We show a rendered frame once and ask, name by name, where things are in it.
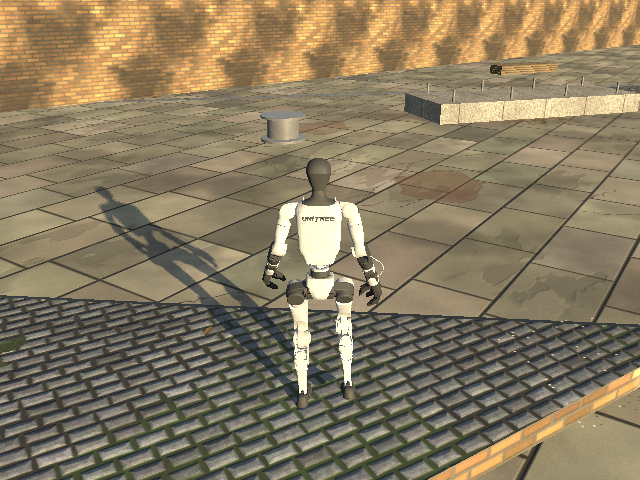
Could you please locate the robot right forearm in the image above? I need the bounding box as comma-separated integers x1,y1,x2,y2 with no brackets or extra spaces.
357,242,379,286

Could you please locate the right robot upper arm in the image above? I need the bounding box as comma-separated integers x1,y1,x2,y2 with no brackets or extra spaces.
339,201,367,258

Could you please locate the left robot hand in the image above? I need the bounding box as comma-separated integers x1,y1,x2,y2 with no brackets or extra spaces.
262,271,286,289

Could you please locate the right robot hand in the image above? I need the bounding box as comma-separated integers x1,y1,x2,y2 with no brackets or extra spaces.
359,281,382,306

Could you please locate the right robot shin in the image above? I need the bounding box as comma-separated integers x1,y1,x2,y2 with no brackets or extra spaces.
338,318,353,387

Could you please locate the robot left forearm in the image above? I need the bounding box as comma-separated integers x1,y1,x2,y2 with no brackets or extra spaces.
264,241,282,275

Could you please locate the humanoid robot torso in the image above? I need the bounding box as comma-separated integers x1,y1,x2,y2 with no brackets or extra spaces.
296,197,343,300

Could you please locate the left robot upper arm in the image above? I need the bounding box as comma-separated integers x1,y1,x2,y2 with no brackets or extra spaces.
271,201,298,256

